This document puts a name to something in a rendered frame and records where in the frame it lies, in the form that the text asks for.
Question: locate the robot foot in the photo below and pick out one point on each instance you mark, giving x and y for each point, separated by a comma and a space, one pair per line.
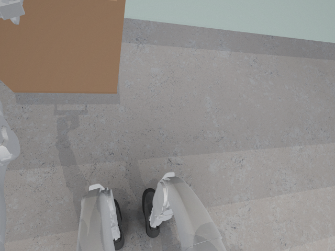
119, 242
147, 206

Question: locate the left robot hand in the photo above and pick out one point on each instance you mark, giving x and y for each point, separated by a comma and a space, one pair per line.
11, 9

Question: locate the robot left upper arm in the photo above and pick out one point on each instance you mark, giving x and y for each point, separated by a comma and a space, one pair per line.
9, 151

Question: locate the robot left foot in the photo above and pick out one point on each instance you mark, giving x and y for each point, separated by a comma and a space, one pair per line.
119, 242

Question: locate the robot right foot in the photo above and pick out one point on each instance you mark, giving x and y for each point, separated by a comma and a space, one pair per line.
147, 206

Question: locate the cabinet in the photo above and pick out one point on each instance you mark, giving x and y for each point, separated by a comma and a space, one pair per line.
63, 46

